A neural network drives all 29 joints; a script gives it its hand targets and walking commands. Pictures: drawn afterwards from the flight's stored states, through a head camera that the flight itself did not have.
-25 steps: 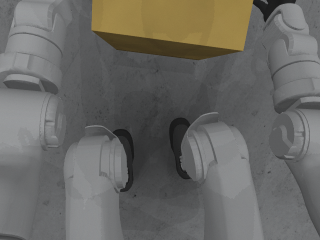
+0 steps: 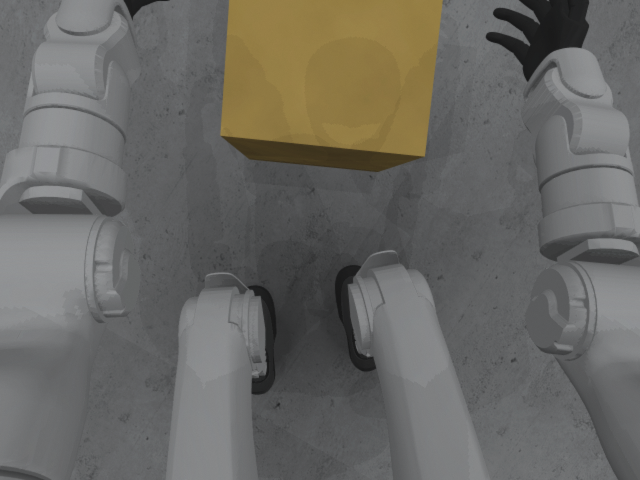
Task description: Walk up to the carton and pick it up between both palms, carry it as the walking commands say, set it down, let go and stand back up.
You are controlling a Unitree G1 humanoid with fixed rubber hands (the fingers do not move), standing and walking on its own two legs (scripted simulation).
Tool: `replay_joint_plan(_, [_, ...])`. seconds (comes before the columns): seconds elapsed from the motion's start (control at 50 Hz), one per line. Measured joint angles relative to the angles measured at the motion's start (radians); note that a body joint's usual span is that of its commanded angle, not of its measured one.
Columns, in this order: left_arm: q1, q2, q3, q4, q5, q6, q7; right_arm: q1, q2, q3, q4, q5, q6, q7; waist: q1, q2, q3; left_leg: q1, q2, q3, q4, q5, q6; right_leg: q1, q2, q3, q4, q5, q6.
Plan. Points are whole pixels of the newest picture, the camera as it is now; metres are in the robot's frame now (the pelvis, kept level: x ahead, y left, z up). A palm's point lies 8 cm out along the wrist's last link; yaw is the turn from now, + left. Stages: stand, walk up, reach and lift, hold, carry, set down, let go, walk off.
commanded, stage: set down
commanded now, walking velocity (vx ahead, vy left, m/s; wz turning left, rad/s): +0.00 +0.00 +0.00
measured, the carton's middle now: (324, 93) +0.54 -0.07 -0.32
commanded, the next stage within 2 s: let go in 0.80 s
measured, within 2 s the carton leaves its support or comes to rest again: neither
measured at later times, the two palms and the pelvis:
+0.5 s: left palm out of the picture +0.59 +0.14 +0.06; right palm out of the picture +0.50 -0.27 +0.06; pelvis +0.02 +0.00 +0.14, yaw +0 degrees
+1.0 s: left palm out of the picture +0.55 +0.16 +0.10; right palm out of the picture +0.48 -0.26 +0.11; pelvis +0.05 +0.00 +0.23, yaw +0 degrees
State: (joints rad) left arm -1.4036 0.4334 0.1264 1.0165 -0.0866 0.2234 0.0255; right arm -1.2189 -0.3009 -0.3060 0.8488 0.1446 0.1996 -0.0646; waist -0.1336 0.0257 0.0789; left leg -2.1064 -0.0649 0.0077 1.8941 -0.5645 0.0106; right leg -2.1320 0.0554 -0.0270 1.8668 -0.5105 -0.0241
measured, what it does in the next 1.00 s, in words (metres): rises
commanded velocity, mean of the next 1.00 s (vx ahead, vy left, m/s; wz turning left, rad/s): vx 0.00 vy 0.00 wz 0.00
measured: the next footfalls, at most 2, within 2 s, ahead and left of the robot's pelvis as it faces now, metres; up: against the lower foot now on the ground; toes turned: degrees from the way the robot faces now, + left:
none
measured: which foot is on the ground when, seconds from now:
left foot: down 0.00-1.00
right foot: down 0.00-1.00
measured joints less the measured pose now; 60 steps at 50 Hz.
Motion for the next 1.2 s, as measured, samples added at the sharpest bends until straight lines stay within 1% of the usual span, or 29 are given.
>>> replay_joint_plan(0.28, [0.054, -0.012, 0.011, -0.056, 0.032, 0.034, -0.025, 0.057, 0.007, -0.041, -0.043, -0.016, 0.029, 0.033, -0.005, 0.004, -0.076, 0.169, -0.009, -0.021, -0.277, 0.076, -0.003, 0.177, -0.005, 0.010, -0.274, 0.064, 0.004])
replay_joint_plan(0.5, [0.101, -0.035, 0.042, -0.051, 0.066, 0.023, -0.044, 0.102, 0.019, -0.063, -0.041, -0.039, 0.016, 0.064, -0.007, 0.008, -0.112, 0.367, -0.007, -0.027, -0.551, 0.158, 0.002, 0.377, -0.005, 0.029, -0.545, 0.142, 0.011])
replay_joint_plan(0.72, [0.158, -0.073, 0.096, -0.028, 0.133, -0.015, -0.061, 0.155, 0.054, -0.100, -0.014, -0.104, -0.031, 0.092, -0.007, 0.017, -0.122, 0.577, -0.007, -0.043, -0.832, 0.252, 0.003, 0.590, -0.011, 0.035, -0.825, 0.231, 0.013])
replay_joint_plan(0.82, [0.165, -0.098, 0.139, -0.008, 0.181, -0.035, -0.061, 0.165, 0.077, -0.124, 0.000, -0.156, -0.054, 0.100, -0.007, 0.021, -0.123, 0.618, -0.006, -0.052, -0.890, 0.270, 0.001, 0.635, -0.011, 0.031, -0.888, 0.249, 0.011])
replay_joint_plan(0.88, [0.193, -0.119, 0.163, -0.032, 0.207, -0.042, -0.050, 0.190, 0.086, -0.129, -0.017, -0.183, -0.064, 0.110, 0.002, 0.017, -0.119, 0.631, -0.003, -0.053, -0.906, 0.271, 0.000, 0.648, -0.008, 0.031, -0.906, 0.252, 0.009])
replay_joint_plan(0.92, [0.241, -0.139, 0.169, -0.079, 0.218, -0.043, -0.035, 0.232, 0.087, -0.119, -0.049, -0.196, -0.068, 0.123, 0.012, 0.012, -0.118, 0.644, 0.000, -0.052, -0.919, 0.271, -0.002, 0.660, -0.006, 0.033, -0.918, 0.253, 0.007])
replay_joint_plan(0.98, [0.379, -0.177, 0.150, -0.202, 0.222, -0.040, -0.002, 0.346, 0.079, -0.079, -0.123, -0.201, -0.069, 0.150, 0.031, 0.004, -0.124, 0.685, 0.003, -0.050, -0.951, 0.272, -0.004, 0.697, -0.003, 0.037, -0.946, 0.253, 0.002])
replay_joint_plan(1.02, [0.493, -0.201, 0.126, -0.289, 0.212, -0.036, 0.019, 0.438, 0.067, -0.043, -0.172, -0.191, -0.069, 0.170, 0.040, -0.002, -0.126, 0.729, 0.004, -0.050, -0.979, 0.273, -0.005, 0.738, -0.003, 0.040, -0.969, 0.252, -0.002])
replay_joint_plan(1.08, [0.665, -0.230, 0.093, -0.400, 0.197, -0.034, 0.043, 0.575, 0.051, 0.013, -0.234, -0.167, -0.069, 0.196, 0.046, -0.011, -0.126, 0.821, 0.006, -0.052, -1.027, 0.273, -0.006, 0.826, -0.002, 0.042, -1.009, 0.250, -0.008])
replay_joint_plan(1.14, [0.810, -0.252, 0.072, -0.460, 0.186, -0.044, 0.049, 0.694, 0.041, 0.056, -0.269, -0.144, -0.077, 0.212, 0.044, -0.020, -0.124, 0.934, 0.010, -0.054, -1.077, 0.273, -0.009, 0.936, 0.001, 0.043, -1.055, 0.248, -0.013])
replay_joint_plan(1.2, [0.915, -0.269, 0.060, -0.465, 0.185, -0.069, 0.043, 0.792, 0.041, 0.087, -0.273, -0.129, -0.096, 0.217, 0.042, -0.025, -0.128, 1.049, 0.016, -0.057, -1.121, 0.270, -0.011, 1.051, 0.006, 0.044, -1.099, 0.247, -0.016])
